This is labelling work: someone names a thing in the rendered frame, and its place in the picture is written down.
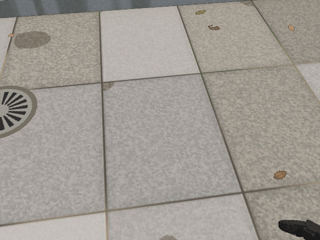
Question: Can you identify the robot right hand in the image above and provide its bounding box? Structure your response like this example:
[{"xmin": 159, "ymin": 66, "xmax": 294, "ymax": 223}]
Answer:
[{"xmin": 278, "ymin": 219, "xmax": 320, "ymax": 240}]

